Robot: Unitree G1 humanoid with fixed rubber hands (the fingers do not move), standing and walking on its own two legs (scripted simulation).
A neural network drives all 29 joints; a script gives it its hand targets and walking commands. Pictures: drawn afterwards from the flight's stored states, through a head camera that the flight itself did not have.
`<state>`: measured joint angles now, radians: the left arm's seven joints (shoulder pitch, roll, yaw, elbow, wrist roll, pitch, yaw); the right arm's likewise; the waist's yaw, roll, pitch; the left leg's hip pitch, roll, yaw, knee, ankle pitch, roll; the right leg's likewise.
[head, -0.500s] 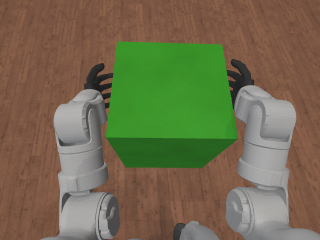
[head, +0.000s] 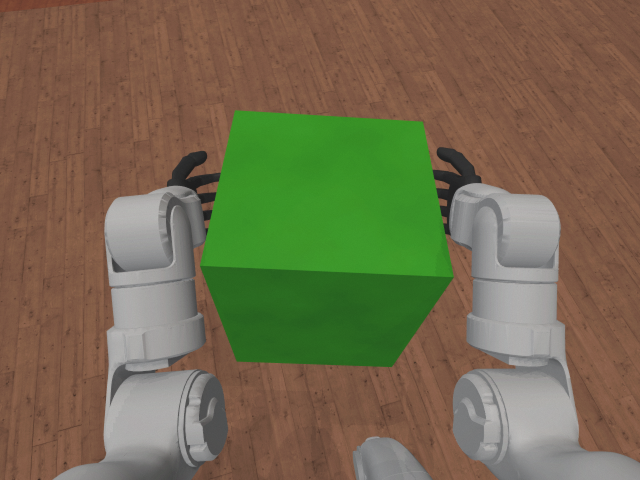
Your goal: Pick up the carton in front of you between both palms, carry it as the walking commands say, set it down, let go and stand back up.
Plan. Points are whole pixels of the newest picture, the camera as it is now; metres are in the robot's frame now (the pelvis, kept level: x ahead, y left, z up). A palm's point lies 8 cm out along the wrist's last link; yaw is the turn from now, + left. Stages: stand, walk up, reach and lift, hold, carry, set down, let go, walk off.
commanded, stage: carry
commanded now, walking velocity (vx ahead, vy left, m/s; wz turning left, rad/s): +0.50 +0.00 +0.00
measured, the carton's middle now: (321, 252) +0.38 -0.03 +0.07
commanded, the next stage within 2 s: none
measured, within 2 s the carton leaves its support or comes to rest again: neither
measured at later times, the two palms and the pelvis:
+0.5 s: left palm (155, 37) +0.67 +0.15 +0.20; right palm (364, 8) +0.71 -0.14 +0.20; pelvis +0.31 -0.04 +0.04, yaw +1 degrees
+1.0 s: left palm out of the picture +1.00 +0.11 +0.24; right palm out of the picture +1.00 -0.19 +0.24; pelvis +0.62 -0.04 +0.06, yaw +0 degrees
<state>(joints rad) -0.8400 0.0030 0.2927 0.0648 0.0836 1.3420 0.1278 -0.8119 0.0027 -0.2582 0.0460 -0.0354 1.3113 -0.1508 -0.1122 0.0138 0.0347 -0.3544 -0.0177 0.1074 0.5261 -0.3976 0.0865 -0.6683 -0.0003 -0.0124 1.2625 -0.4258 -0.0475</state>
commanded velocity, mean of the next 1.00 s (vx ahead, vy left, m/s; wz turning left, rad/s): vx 0.50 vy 0.00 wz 0.00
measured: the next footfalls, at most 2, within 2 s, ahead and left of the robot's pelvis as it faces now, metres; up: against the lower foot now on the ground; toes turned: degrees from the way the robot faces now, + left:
right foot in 0.18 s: +0.29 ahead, -0.12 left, +0.03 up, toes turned -5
left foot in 0.56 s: +0.53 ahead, +0.08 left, +0.06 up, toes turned +6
